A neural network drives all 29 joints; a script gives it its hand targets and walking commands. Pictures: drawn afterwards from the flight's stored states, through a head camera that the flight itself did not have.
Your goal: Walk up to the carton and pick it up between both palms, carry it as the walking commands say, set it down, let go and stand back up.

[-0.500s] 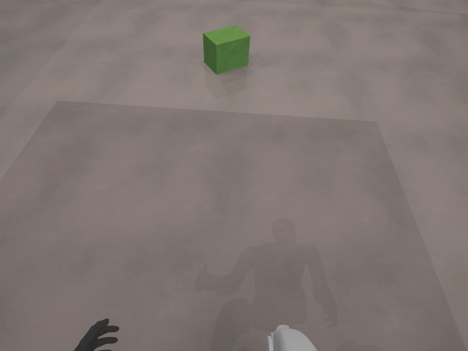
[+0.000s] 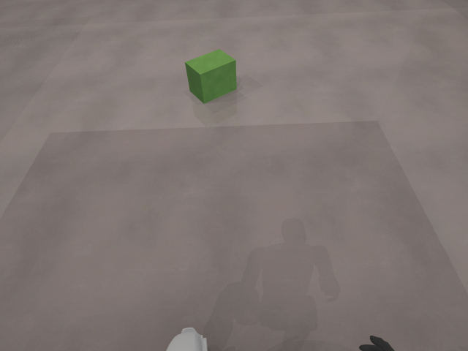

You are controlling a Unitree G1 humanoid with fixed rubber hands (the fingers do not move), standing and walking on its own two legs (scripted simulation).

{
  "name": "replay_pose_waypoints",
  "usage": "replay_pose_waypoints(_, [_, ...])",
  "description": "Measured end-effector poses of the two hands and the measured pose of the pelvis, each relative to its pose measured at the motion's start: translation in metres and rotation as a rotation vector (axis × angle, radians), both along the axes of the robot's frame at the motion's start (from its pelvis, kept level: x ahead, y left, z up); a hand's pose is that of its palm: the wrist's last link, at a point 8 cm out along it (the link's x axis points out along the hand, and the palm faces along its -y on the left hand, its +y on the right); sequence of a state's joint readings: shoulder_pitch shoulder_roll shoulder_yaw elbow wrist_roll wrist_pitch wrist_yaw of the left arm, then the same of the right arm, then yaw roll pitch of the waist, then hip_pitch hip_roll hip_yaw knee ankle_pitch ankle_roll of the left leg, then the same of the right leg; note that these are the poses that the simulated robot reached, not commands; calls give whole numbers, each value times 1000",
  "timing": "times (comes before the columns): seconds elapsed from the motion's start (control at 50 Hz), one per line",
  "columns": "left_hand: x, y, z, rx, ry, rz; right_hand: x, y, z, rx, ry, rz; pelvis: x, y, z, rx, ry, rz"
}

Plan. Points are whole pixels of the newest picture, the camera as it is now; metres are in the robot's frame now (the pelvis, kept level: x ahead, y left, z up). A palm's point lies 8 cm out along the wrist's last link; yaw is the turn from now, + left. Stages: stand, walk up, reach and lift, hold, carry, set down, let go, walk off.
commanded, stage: walk up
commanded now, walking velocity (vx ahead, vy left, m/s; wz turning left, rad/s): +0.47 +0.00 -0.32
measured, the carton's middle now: (211, 76) +1.93 +0.24 -0.66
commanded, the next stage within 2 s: none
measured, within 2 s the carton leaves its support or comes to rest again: neither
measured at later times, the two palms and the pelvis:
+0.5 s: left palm (128, 233) +0.39 +0.28 -0.12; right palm out of the picture +0.14 -0.17 -0.13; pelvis +0.23 +0.06 +0.00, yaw -9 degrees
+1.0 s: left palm (140, 226) +0.41 +0.26 -0.13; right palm (343, 169) +0.55 -0.24 -0.09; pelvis +0.43 +0.02 +0.00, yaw -13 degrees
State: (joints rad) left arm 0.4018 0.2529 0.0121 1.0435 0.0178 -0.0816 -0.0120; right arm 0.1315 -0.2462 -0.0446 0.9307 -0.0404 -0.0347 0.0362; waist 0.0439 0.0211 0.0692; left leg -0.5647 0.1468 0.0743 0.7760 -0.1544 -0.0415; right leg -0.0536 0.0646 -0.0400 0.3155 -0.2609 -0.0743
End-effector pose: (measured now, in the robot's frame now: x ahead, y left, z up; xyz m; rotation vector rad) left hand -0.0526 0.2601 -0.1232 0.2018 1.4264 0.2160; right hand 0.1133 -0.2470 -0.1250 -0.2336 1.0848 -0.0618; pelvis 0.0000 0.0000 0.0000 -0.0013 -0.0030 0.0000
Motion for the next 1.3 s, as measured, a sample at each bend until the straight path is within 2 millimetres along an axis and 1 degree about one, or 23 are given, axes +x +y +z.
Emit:
replay_pose_waypoints(0.1, [19, 9, -11, -35, 92, 12, 96, 37, 5, 25, -105, 48, 52, 21, -8, -22, 2, -25])
replay_pose_waypoints(0.14, [37, 15, -20, -53, 114, 7, 129, 52, 5, 20, -141, 55, 76, 32, -14, -30, 8, -38])
replay_pose_waypoints(0.18, [63, 22, -30, -71, 125, -16, 150, 61, 5, 10, -170, 33, 96, 42, -19, -15, 4, -56])
replay_pose_waypoints(0.22, [103, 30, -33, -75, 89, -49, 145, 62, 4, -3, -137, -9, 113, 50, -16, -6, 1, -68])
replay_pose_waypoints(0.32, [234, 49, -20, -71, -91, -159, 84, 54, 2, -27, 74, -189, 158, 63, 0, -4, -10, -108])
replay_pose_waypoints(0.4, [333, 47, -7, -72, -208, -250, 47, 57, 2, -29, 188, -305, 192, 67, 5, -3, -6, -139])
replay_pose_waypoints(0.46, [401, 34, 3, -84, -307, -271, 31, 67, 0, -16, 251, -368, 217, 64, 5, -3, 9, -146])
replay_pose_waypoints(0.52, [458, 12, 7, -102, -372, -314, 24, 76, -4, 6, 309, -422, 242, 57, 2, 4, 18, -156])
replay_pose_waypoints(0.58, [506, -16, 10, -115, -420, -350, 23, 83, -11, 43, 373, -451, 269, 46, -3, 13, 31, -166])
replay_pose_waypoints(0.62, [532, -32, 8, -111, -449, -369, 31, 82, -18, 66, 402, -460, 288, 36, -10, 20, 35, -166])
replay_pose_waypoints(0.66, [546, -38, 4, -95, -477, -350, 49, 75, -26, 79, 408, -444, 303, 26, -17, 18, 34, -166])
replay_pose_waypoints(0.7, [539, -34, 1, -77, -457, -295, 88, 59, -29, 69, 359, -399, 316, 19, -16, 12, 32, -179])
replay_pose_waypoints(0.74, [517, -24, -2, -60, -384, -238, 143, 37, -25, 44, 249, -356, 329, 15, -12, 7, 24, -193])
replay_pose_waypoints(0.8, [478, -16, -5, -57, -244, -171, 231, 6, -9, 3, 71, -294, 349, 11, -4, 0, 8, -212])
replay_pose_waypoints(0.84, [458, -14, -6, -60, -163, -144, 284, -7, 4, -19, -19, -251, 361, 11, 0, -4, 2, -219])
replay_pose_waypoints(0.88, [448, -11, -5, -66, -110, -117, 329, -13, 16, -30, -85, -217, 375, 11, 2, -7, 0, -223])
replay_pose_waypoints(0.96, [455, -4, -7, -76, -71, -75, 404, -4, 31, -28, -155, -146, 408, 15, 4, -17, 8, -222])
replay_pose_waypoints(1.04, [482, 9, -11, -81, -47, -68, 471, 17, 38, -16, -217, -110, 448, 26, 1, -30, 25, -240])
replay_pose_waypoints(1.08, [501, 18, -18, -86, -24, -77, 496, 28, 36, -16, -245, -125, 471, 35, -4, -38, 31, -245])
replay_pose_waypoints(1.1, [513, 23, -22, -89, -16, -85, 504, 33, 33, -19, -252, -141, 481, 39, -8, -36, 29, -249])
replay_pose_waypoints(1.14, [548, 31, -24, -82, -40, -118, 501, 39, 28, -30, -229, -176, 499, 44, -8, -32, 20, -250])
replay_pose_waypoints(1.22, [638, 32, -17, -96, -145, -183, 452, 44, 17, -39, -55, -279, 535, 49, 1, -32, 7, -262])
replay_pose_waypoints(1.3, [723, 17, -10, -118, -221, -281, 403, 50, 13, -43, 107, -384, 566, 47, 6, -28, 2, -276])
